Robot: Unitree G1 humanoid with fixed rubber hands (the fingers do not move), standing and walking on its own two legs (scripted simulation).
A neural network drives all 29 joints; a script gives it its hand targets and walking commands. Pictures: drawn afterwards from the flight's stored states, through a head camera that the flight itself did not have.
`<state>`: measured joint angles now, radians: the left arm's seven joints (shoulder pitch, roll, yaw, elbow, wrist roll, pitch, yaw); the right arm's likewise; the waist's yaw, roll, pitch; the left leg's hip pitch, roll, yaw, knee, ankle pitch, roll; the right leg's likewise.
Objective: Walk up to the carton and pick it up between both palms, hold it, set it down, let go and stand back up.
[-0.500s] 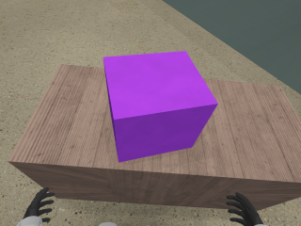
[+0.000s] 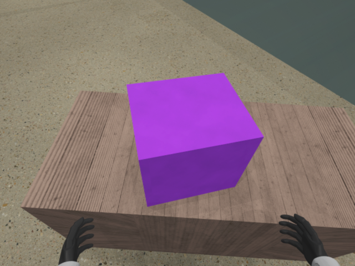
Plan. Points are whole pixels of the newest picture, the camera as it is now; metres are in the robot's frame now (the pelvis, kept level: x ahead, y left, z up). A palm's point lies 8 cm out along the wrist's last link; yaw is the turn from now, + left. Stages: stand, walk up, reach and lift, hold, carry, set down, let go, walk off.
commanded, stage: reach and lift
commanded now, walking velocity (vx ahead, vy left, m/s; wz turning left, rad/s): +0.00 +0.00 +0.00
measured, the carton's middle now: (185, 140) +0.48 +0.00 -0.07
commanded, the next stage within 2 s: none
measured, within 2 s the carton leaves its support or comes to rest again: neither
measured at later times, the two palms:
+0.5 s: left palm (84, 238) +0.18 +0.22 -0.06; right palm (322, 244) +0.20 -0.31 -0.05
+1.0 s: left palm (90, 213) +0.23 +0.21 -0.03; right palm (313, 212) +0.26 -0.30 -0.03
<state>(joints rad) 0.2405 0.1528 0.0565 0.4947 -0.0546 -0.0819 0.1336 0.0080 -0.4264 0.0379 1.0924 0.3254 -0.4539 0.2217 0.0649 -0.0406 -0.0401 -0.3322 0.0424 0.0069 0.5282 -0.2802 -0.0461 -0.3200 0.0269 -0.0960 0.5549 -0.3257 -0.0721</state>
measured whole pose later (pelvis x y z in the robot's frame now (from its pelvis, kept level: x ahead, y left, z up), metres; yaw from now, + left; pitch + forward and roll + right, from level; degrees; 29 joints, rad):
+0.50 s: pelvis -0.01 +0.01 -0.01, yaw -3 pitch +9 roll +1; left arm 0.18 0.10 -0.01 0.52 -0.16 -0.31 0.20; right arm -0.09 -0.56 0.22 1.17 0.60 -0.61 0.36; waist 0.08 -0.01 -0.09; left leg -0.48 0.06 0.05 0.68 -0.35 -0.03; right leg -0.48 0.04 -0.05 0.70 -0.37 -0.07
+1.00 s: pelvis -0.01 +0.00 -0.02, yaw -5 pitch +11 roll +2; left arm 0.05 0.08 0.06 0.45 -0.15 -0.18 0.20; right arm -0.25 -0.57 0.28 1.08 0.61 -0.49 0.33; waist 0.09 -0.02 -0.12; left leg -0.51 0.05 0.03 0.67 -0.34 -0.05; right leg -0.54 0.05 -0.02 0.71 -0.36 -0.07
